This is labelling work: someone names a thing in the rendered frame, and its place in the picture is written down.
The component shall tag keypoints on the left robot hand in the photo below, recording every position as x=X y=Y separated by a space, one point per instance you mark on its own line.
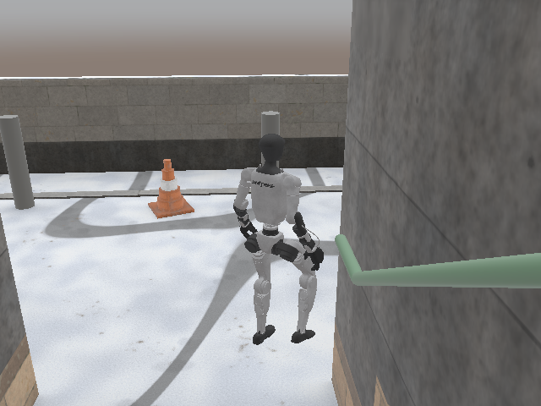
x=250 y=228

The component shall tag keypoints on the robot right upper arm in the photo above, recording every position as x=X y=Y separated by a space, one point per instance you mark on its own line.
x=293 y=185

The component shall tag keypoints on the right robot hand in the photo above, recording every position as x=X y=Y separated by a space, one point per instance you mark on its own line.
x=316 y=257

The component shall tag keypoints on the robot left upper arm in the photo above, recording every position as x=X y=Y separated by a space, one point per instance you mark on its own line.
x=243 y=188

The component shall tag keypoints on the robot right thigh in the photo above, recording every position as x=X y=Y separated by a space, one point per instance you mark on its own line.
x=293 y=251

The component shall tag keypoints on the robot right forearm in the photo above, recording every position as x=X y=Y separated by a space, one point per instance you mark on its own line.
x=302 y=233

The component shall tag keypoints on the right robot shin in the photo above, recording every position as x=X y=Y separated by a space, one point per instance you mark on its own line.
x=305 y=303

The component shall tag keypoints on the robot left forearm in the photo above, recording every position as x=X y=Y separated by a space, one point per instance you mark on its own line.
x=243 y=216

